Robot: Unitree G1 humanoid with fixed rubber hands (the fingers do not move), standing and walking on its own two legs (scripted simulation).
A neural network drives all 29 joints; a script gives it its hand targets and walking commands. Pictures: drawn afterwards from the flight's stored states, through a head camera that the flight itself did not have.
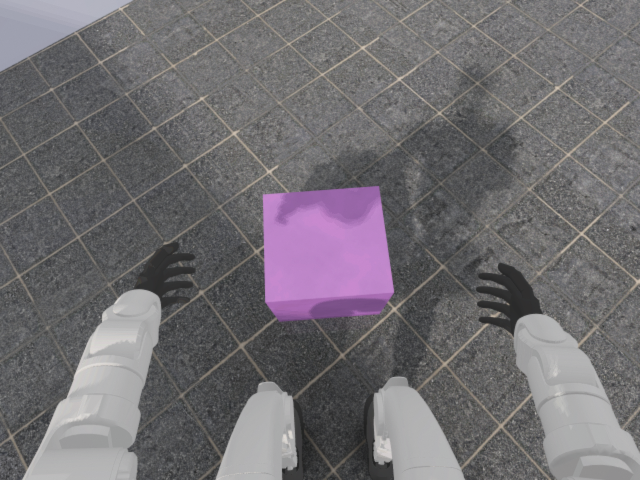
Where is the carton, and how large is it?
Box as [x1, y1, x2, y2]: [263, 186, 393, 321]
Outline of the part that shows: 378,186 263,194 265,302 279,321 374,314 380,312 393,293 393,287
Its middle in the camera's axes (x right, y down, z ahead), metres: +0.01 +0.04 +1.02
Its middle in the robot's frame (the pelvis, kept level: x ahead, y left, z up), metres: +0.55 +0.00 -0.56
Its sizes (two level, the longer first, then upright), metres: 0.288 0.270 0.265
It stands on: the floor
